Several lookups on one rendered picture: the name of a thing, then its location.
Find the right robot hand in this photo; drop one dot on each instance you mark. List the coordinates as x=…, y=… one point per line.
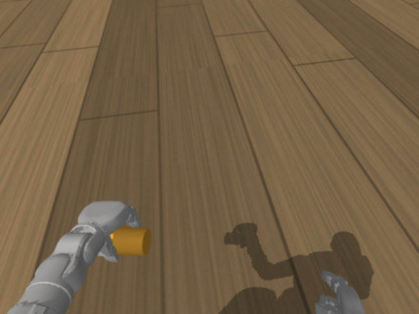
x=347, y=301

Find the left robot arm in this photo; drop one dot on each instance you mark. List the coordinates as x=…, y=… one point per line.
x=57, y=279

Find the left robot hand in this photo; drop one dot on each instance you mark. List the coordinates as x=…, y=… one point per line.
x=109, y=216

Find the can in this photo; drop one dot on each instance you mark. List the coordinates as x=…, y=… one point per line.
x=132, y=241

